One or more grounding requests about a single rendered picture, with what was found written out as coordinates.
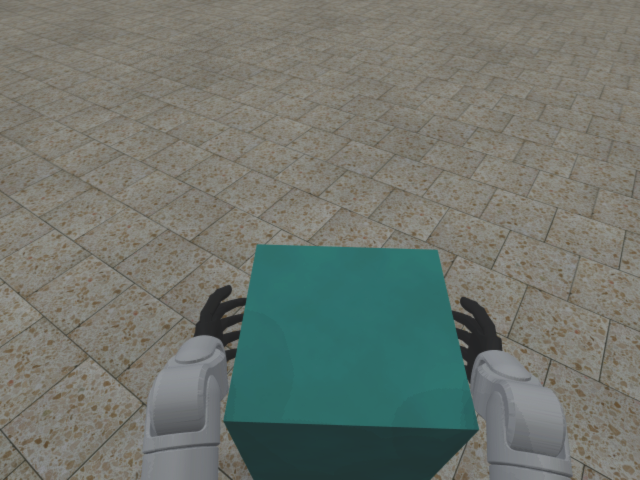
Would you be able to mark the robot right hand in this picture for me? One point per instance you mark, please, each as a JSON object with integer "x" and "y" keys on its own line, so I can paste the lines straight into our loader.
{"x": 483, "y": 335}

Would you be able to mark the robot left hand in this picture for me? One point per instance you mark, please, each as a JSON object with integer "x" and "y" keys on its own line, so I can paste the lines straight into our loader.
{"x": 210, "y": 323}

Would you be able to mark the left robot forearm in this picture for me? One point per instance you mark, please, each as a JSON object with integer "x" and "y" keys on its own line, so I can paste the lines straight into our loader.
{"x": 182, "y": 424}

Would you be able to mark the right robot forearm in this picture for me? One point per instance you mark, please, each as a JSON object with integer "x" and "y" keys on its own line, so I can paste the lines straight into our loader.
{"x": 526, "y": 428}

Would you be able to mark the carton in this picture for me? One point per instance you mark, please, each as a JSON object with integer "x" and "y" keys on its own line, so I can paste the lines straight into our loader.
{"x": 348, "y": 366}

